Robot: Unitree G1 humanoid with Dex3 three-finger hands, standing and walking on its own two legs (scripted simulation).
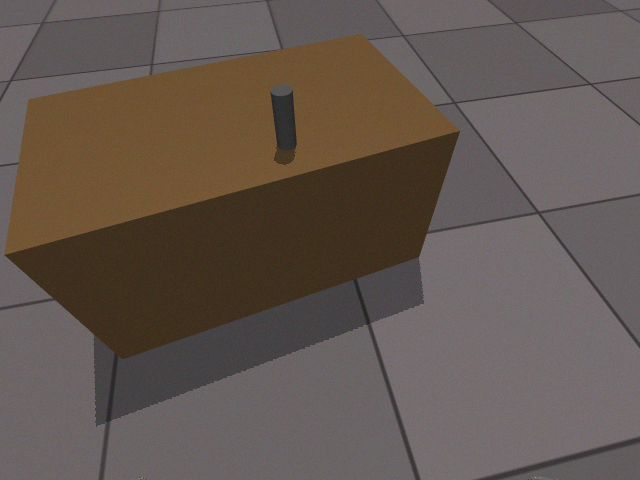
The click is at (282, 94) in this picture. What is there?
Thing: squat round
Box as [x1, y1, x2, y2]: [270, 84, 296, 149]
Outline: 278,84 273,86 270,90 277,145 281,149 291,149 296,144 292,89 288,85
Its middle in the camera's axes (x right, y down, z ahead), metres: -0.09 -0.31 +0.97
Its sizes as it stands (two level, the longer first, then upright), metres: 0.053 0.053 0.159
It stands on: a support 0.60 m high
